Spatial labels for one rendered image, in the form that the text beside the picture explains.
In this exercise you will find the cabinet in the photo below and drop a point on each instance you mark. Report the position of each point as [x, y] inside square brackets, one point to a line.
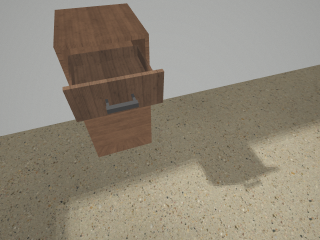
[96, 28]

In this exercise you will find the drawer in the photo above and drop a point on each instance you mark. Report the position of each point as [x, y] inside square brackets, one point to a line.
[112, 74]

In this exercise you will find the handle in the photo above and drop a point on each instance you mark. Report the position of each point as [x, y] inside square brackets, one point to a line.
[122, 106]

